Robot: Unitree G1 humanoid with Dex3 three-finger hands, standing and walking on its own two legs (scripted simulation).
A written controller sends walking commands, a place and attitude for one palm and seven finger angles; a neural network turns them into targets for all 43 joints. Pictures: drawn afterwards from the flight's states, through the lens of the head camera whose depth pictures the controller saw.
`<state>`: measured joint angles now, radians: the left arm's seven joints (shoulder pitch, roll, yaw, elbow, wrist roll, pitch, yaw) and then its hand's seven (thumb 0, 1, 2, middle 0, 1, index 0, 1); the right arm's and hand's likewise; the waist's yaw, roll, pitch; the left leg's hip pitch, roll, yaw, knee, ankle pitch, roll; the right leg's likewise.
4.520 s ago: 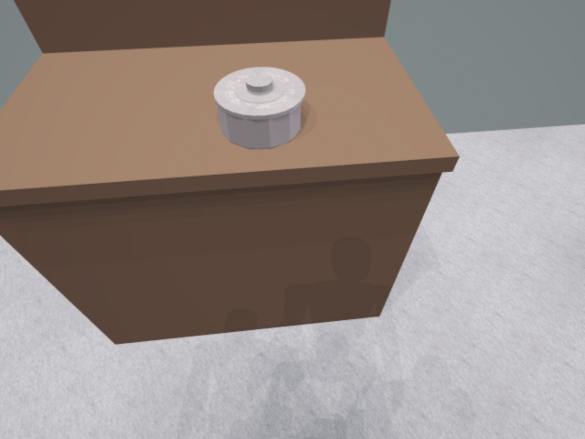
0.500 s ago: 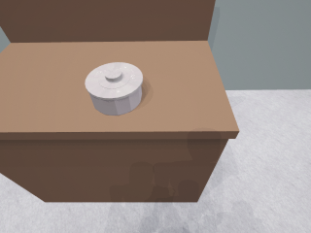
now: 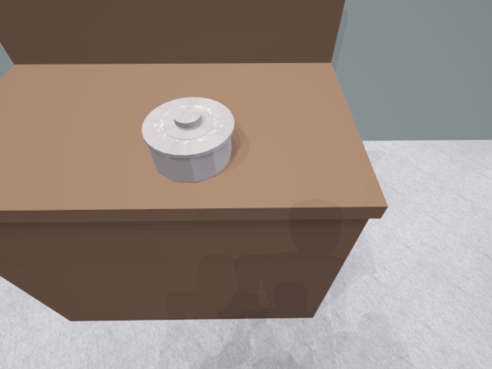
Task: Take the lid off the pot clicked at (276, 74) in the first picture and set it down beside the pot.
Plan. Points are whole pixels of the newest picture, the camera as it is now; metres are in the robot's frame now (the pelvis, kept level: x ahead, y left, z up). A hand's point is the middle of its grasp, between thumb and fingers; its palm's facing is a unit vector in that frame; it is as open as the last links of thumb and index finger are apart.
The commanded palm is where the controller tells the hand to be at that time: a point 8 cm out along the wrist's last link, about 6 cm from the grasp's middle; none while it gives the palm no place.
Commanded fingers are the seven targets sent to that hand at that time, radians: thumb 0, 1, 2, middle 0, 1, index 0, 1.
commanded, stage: look again from close up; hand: left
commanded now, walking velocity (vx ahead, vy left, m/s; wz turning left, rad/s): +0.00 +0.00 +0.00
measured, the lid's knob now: (187, 117) +0.53 +0.15 +0.12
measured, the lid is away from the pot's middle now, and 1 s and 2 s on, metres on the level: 0.00 0.00 0.00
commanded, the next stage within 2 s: lift the closed hand beside the body in 0.18 s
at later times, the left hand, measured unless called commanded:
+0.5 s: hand out of the picture +0.13 +0.20 -0.07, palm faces +0.14 -0.94 -0.32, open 6.4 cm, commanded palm +0.08 +0.24 -0.02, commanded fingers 0.00 0.90 0.90 -0.73 -0.88 -0.73 -0.88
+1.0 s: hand (45, 363) +0.12 +0.26 +0.05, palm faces +0.29 -0.88 -0.38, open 3.1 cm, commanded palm +0.07 +0.30 +0.10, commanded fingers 0.00 0.90 0.90 -1.30 -1.50 -1.30 -1.50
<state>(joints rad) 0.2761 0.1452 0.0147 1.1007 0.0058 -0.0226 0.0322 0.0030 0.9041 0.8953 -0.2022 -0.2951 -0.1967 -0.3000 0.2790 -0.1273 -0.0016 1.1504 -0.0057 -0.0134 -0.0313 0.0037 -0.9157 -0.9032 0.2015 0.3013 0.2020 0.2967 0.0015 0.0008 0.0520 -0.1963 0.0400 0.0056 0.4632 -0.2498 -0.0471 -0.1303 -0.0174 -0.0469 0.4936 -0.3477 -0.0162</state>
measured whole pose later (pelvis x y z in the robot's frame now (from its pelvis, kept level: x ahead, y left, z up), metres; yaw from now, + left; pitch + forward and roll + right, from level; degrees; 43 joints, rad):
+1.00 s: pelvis -0.02 +0.03 +0.01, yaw +0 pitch -4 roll +0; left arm 0.66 0.28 0.14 -0.27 -0.03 -0.02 0.09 0.02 0.89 0.90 -1.24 -1.43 -1.24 -1.44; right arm 0.19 -0.20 0.02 0.62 -0.02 -0.13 -0.03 0.01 -0.90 -0.90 0.20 0.30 0.21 0.30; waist 0.08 0.05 0.06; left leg -0.10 0.02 0.00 0.35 -0.18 -0.01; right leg 0.01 -0.03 -0.05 0.29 -0.22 0.02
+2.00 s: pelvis -0.05 +0.02 +0.01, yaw +0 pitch -5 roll -1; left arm 0.50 0.44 0.22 -0.54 0.32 -0.05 0.13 0.01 0.86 0.91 -1.30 -1.46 -1.30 -1.47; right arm 0.19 -0.27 0.01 0.63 -0.02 -0.11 0.00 0.01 -0.90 -0.90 0.20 0.30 0.20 0.30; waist 0.08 0.09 0.07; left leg -0.15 0.04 0.00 0.40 -0.16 -0.02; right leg -0.06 -0.02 -0.05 0.38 -0.23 0.01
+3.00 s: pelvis -0.08 +0.02 +0.01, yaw +0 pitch -5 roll +0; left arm -0.23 0.65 -0.06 -0.06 0.76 0.14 -0.36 0.00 -0.34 1.57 -0.87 -0.09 -0.87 -0.10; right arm 0.10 -0.29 0.04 0.65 0.04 0.03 0.00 0.01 -0.90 -0.90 0.20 0.30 0.20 0.30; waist 0.08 0.14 0.04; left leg -0.17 0.03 0.01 0.31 -0.06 -0.01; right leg -0.12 -0.03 -0.04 0.36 -0.16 0.01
